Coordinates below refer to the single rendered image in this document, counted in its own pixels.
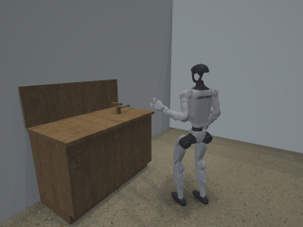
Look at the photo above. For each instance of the robot left upper arm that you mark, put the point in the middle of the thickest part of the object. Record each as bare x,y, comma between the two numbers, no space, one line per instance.
184,103

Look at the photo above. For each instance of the robot right upper arm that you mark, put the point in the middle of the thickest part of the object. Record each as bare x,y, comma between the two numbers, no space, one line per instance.
215,103

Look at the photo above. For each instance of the left robot hand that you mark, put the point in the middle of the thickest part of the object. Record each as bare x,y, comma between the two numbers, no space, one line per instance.
158,104

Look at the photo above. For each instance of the left robot forearm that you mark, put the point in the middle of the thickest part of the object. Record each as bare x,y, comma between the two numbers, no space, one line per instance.
175,115

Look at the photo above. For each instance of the counter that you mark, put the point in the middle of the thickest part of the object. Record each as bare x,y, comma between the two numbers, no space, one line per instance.
84,145

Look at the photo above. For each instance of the right robot forearm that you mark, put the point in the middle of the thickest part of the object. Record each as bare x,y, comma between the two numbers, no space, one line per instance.
210,120

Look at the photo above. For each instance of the right robot hand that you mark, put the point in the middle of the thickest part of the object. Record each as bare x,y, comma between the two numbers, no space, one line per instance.
204,126

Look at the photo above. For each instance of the left robot shin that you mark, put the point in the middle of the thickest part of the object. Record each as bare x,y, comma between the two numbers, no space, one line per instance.
179,180

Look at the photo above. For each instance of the robot torso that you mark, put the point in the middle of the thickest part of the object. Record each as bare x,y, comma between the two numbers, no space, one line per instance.
198,113

